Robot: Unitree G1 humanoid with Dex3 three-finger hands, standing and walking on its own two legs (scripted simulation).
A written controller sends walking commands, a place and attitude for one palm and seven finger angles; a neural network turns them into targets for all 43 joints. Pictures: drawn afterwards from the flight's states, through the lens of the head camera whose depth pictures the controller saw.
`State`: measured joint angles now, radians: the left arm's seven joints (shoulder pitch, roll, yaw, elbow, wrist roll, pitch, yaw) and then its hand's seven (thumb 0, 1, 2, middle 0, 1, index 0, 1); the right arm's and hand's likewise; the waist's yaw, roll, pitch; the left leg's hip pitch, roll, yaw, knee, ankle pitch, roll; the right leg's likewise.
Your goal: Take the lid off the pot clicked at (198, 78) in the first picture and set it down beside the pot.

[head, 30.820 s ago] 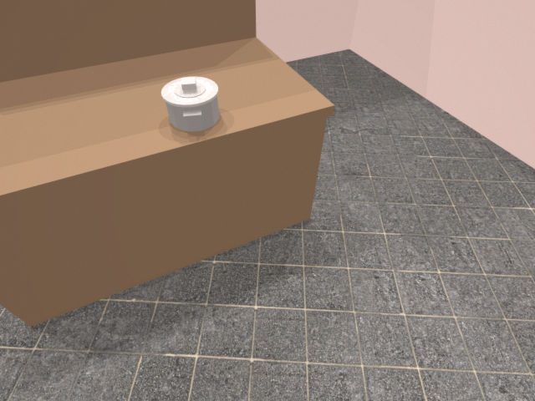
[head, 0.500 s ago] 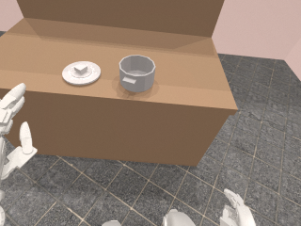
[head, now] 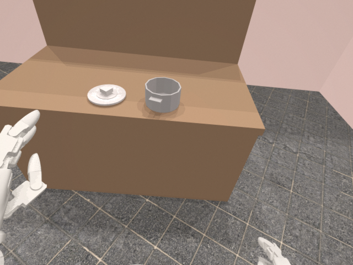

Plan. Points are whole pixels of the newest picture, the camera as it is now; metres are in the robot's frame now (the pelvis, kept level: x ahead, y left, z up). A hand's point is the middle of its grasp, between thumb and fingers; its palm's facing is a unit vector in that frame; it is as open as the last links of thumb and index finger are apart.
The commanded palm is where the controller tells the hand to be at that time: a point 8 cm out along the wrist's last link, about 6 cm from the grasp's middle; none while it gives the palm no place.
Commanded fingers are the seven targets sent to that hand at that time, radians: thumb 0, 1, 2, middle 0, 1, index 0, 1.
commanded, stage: stop stepping back and stand still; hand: left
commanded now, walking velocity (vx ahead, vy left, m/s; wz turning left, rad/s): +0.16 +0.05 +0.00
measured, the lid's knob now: (106, 89) +0.85 +0.35 -0.06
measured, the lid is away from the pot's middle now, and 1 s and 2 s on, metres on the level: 0.26 0.26 0.26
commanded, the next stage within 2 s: let the arm hang, fingers relaxed in 0.62 s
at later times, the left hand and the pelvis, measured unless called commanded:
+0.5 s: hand out of the picture +0.10 +0.25 -0.15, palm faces +0.07 -0.97 -0.24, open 7.4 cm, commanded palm none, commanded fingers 0.00 0.90 0.90 -0.20 -0.30 -0.20 -0.30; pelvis -0.05 +0.04 -0.03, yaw +4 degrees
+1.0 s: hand out of the picture +0.01 +0.20 -0.17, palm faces +0.06 -0.98 -0.19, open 7.4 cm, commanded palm none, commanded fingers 0.00 0.90 0.90 -0.20 -0.30 -0.20 -0.30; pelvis +0.02 +0.02 +0.01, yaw +2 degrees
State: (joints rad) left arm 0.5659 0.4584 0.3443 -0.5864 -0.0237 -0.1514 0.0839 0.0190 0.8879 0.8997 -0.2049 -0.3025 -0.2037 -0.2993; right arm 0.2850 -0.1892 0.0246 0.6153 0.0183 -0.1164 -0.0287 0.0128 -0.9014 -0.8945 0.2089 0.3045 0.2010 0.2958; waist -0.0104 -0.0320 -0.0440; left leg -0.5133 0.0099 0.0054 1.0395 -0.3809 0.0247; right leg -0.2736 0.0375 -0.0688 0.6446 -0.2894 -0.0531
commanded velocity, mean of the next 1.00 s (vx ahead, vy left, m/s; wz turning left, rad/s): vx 0.07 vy -0.03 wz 0.00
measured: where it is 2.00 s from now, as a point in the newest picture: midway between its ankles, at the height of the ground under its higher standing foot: outside the picture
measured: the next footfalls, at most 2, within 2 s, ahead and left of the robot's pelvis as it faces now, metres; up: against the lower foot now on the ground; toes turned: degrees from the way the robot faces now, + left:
left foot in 0.14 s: +0.02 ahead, +0.13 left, +0.00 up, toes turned +5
right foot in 0.74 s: +0.04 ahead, -0.10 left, +0.00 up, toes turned +1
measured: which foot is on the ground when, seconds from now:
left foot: up 0.00-0.12, down 0.14-1.00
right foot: down 0.00-0.46, up 0.48-0.72, down 0.74-1.00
